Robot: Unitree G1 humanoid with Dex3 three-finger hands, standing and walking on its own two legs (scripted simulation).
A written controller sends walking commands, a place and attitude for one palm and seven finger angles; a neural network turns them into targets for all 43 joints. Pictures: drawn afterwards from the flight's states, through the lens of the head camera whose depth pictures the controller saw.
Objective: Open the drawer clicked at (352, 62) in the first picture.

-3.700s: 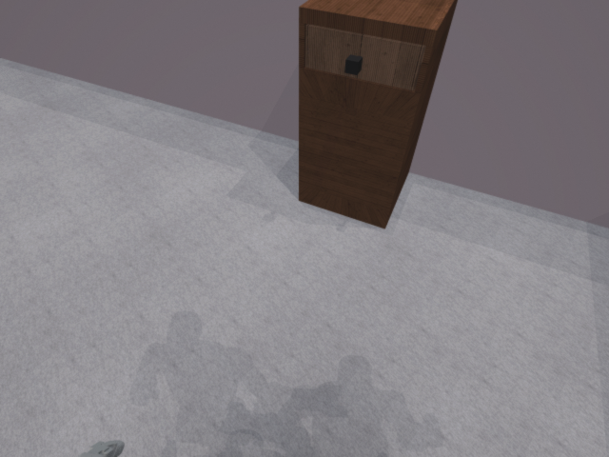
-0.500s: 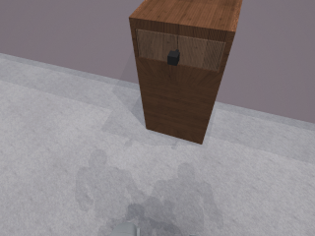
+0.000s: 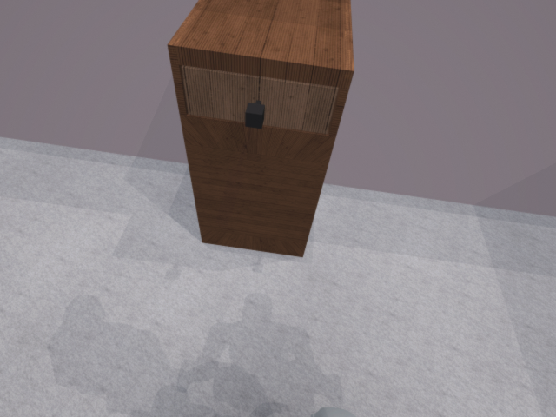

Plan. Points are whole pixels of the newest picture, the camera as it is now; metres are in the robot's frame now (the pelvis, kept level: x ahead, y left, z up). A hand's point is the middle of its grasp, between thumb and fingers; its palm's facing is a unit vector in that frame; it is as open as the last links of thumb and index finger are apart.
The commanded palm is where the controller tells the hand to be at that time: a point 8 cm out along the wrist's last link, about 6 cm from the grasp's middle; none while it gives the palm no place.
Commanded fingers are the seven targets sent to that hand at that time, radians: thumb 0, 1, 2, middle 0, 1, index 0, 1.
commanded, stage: take the last steps up to it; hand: left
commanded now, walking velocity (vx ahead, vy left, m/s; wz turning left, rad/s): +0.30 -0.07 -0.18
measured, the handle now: (256, 111) +0.80 +0.10 -0.04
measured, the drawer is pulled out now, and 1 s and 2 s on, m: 0.00 0.00 0.00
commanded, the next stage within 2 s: come to a stop and stand still in 0.84 s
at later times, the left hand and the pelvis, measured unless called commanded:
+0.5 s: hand out of the picture +0.05 +0.14 -0.18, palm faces -0.03 -0.98 -0.18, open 7.3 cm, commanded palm none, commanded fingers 0.00 0.90 0.90 -0.20 -0.30 -0.20 -0.30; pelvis +0.07 -0.04 +0.00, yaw -3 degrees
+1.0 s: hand (204, 324) +0.30 +0.14 -0.17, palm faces -0.07 -0.97 -0.24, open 7.3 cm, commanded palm none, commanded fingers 0.00 0.90 0.90 -0.20 -0.30 -0.20 -0.30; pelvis +0.23 -0.04 -0.01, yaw -5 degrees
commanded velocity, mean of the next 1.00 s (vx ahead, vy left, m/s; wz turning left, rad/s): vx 0.20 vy -0.02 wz -0.03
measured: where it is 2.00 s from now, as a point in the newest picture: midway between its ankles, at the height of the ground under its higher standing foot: outside the picture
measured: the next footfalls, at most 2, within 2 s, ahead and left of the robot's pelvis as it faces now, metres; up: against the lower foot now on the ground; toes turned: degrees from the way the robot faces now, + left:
right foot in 0.22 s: +0.02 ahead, -0.15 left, +0.00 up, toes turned -9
left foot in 0.62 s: +0.25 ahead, +0.09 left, +0.00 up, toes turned +5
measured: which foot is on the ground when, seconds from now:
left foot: down 0.00-0.22, up 0.24-0.60, down 0.62-1.00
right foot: up 0.00-0.20, down 0.22-0.62, up 0.64-0.98, down 1.00-1.00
